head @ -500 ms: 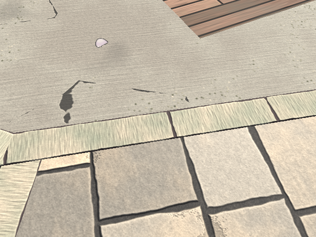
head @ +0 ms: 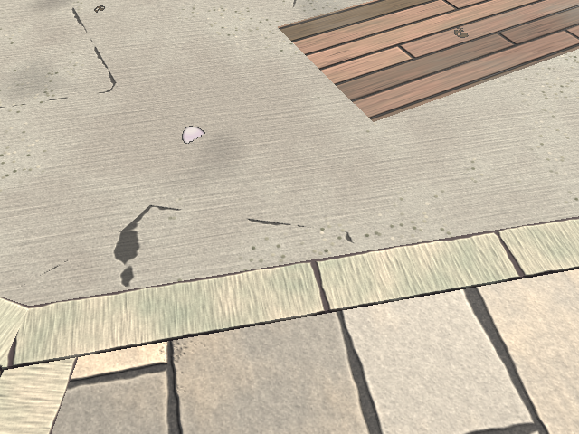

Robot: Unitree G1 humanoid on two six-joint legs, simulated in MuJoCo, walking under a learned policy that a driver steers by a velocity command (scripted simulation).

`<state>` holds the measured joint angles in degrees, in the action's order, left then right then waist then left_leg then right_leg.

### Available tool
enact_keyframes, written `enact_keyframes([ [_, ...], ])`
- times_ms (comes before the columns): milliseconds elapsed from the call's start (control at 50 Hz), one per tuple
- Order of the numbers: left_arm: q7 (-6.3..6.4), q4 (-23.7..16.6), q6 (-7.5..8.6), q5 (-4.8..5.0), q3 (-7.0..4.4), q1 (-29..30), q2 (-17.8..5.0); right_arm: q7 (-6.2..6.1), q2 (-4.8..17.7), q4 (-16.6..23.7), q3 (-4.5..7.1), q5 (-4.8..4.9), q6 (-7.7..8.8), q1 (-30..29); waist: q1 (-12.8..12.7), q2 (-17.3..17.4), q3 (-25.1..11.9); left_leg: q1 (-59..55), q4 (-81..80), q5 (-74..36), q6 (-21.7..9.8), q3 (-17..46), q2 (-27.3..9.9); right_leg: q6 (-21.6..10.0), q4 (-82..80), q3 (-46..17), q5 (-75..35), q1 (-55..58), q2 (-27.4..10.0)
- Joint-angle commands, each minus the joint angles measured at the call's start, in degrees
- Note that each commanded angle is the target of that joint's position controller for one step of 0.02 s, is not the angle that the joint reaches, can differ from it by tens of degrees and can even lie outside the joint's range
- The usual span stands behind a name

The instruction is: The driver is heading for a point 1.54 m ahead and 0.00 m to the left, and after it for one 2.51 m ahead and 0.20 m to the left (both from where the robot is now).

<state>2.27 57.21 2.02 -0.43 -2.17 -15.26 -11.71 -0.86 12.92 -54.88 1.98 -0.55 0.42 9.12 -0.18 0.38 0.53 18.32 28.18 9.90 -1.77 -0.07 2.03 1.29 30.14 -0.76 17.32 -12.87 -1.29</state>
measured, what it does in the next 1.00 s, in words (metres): shifts its weight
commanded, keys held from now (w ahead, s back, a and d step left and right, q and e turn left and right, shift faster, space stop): shift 0.72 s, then w+shift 0.28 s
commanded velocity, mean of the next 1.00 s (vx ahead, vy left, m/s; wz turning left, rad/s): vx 0.12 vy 0.00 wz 0.00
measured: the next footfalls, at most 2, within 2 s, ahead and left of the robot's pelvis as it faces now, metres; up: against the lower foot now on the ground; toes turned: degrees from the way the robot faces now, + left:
right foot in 1.52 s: +0.65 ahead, -0.09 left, +0.00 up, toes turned -2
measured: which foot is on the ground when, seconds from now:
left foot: down 0.00-1.00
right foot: down 0.00-1.00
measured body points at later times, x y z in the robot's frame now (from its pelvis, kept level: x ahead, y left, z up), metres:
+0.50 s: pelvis +0.02 -0.01 +0.00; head +0.03 -0.01 +0.45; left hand +0.04 +0.24 -0.15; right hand +0.10 -0.26 -0.15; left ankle +0.05 +0.10 -0.73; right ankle -0.01 -0.13 -0.73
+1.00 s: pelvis +0.07 +0.01 +0.01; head +0.08 +0.02 +0.46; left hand +0.02 +0.26 -0.15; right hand +0.18 -0.24 -0.12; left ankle +0.08 +0.14 -0.71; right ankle -0.01 -0.13 -0.73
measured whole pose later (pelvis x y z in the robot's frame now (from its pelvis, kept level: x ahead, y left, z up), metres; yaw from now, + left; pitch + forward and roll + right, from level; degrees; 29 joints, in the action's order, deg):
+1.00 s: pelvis +0.07 +0.01 +0.01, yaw +0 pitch +2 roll +0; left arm 1.4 60.2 5.1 2.1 -3.9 -24.6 -12.3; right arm 0.5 13.0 -58.1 3.2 2.3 5.6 8.5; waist -2.1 -2.1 -1.8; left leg 22.1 38.7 19.5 -4.0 -3.4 -1.9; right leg 1.2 21.8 -0.8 19.1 -5.2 -3.1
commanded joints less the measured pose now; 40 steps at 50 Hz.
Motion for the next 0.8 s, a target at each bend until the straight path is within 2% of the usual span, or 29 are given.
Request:
enact_keyframes([
  [20, 0.14, -1.35, 0.6, 0.17, -1.18, -1.69, -6.58, -0.14, 4.99, 1.59, 1.0, 0.28, 0.45, -0.7, 0.05, -0.78, -2.78, -7.46, -2.19, -8.43, -2.62, 3.41, -3.64, -2.14, -5.58, -2.08, -8.48, -3.29, -2.38],
  [320, 0.32, 1.74, -0.57, 0.16, -0.88, -2.11, -4.56, -1.07, 4.96, -2.82, 1.25, 0.68, -0.7, -1.67, 0.04, -0.76, -0.65, -8.17, -2.04, -9.38, -2.29, 3.66, -3.8, -1.91, -6.21, -0.56, -9.13, -1.45, -0.95],
  [720, 0.63, 4.57, -0.6, 0.13, -0.42, -4.73, -3.03, -1.4, 4.03, -6.22, 1.12, 0.72, -0.77, -0.94, 0.28, -0.3, 1.55, -7.32, -4.03, -2.42, -1.78, 3.84, -3.6, -1.76, -7.81, 0.25, -3.7, -2.3, -0.25],
  [740, 0.71, 5.54, -0.75, 0.4, -0.55, -6.89, -2.98, -1.45, 4.15, -7.29, 1.27, 0.91, -0.88, 1.2, 0.2, -0.3, -0.77, -7.75, -3.89, 11.73, -2.25, 2.76, -2.31, -2.56, -7.36, 1.35, 7.35, -1.65, 0.82],
  [760, 0.82, 5.04, -0.84, 0.91, -1.05, -6.91, -4.38, -1.41, 5.74, -7.6, 1.98, 1.69, -0.85, 2.75, 0.47, -0.61, 0.95, -5.1, -3.3, 28.04, -3.09, 2.7, -1.74, -4.19, -6.38, 0.64, 20.11, -3.82, 0.82],
  [780, 0.85, 4.17, -0.47, 1.32, -1.33, -6.99, -5.27, -1.24, 6.64, -6.97, 2.29, 2.08, -0.27, 2.66, 0.26, -0.07, 4.32, -1.03, -4.1, 37.4, -4.04, 5.22, -3.34, -5.89, -6.55, -1.6, 29.03, -6.96, -0.65],
  [800, 0.78, 3.17, 0.51, 1.57, -1.17, -7.08, -4.77, -0.97, 6.32, -5.09, 2.24, 2.51, 0.88, 0.49, -0.47, -0.04, 6.07, 1.73, -4.74, 36.45, -4.45, 7.04, -4.83, -7.15, -7.78, -4.03, 28.49, -6.45, -2.6],
])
